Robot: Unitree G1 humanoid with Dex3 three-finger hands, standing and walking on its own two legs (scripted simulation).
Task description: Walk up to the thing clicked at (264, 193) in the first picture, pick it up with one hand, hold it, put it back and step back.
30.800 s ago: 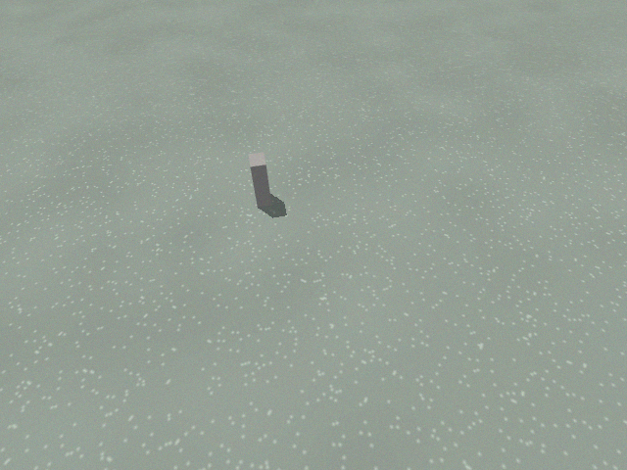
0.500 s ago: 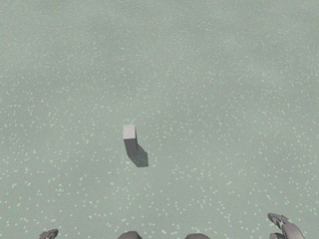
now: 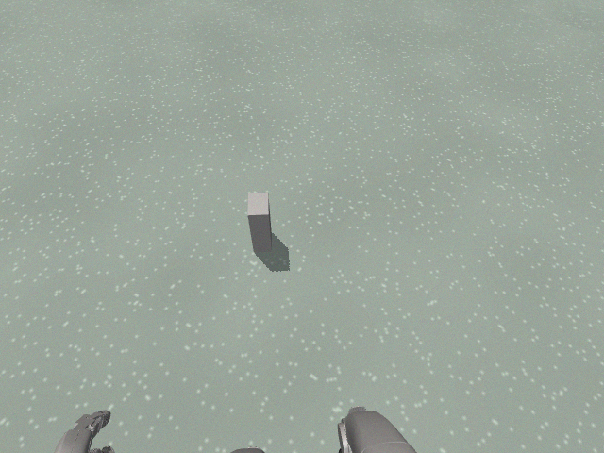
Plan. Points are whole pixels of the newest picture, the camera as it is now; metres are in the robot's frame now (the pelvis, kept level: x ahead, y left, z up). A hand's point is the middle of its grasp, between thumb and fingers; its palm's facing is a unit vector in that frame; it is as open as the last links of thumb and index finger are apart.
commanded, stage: step back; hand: left
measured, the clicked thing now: (260, 224) +0.88 +0.14 -0.64
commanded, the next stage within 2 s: stand in 1.38 s
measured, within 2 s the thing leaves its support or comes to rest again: neither
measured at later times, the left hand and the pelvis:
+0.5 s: hand out of the picture -0.05 +0.23 -0.13, palm faces -0.02 -0.91 -0.42, open 7.4 cm; pelvis -0.12 -0.04 +0.01, yaw -2 degrees
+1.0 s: hand out of the picture -0.04 +0.22 -0.13, palm faces +0.02 -0.92 -0.39, open 7.4 cm; pelvis -0.10 -0.04 +0.01, yaw -1 degrees
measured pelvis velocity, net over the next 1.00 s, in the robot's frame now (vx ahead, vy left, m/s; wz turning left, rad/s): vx -0.10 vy -0.04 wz -0.01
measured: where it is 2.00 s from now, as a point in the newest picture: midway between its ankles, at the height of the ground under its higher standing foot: outside the picture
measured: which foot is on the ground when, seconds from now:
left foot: down 0.00-0.28, up 0.30-0.56, down 0.58-0.88, up 0.90-1.00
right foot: up 0.00-0.22, down 0.24-1.00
